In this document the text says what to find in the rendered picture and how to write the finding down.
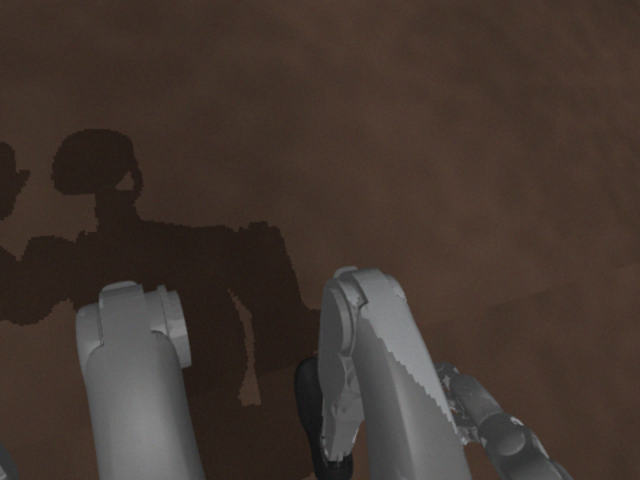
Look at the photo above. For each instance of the right robot arm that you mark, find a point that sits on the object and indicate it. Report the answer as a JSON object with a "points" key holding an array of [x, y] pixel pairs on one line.
{"points": [[515, 452]]}

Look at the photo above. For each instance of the right robot hand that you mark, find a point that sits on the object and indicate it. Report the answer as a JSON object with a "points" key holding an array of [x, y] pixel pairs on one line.
{"points": [[467, 397]]}

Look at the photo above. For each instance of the right robot foot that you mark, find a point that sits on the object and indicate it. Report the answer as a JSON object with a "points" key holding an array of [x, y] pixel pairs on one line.
{"points": [[309, 399]]}

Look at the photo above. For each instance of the left robot arm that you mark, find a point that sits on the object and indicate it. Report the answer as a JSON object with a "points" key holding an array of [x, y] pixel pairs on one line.
{"points": [[8, 469]]}

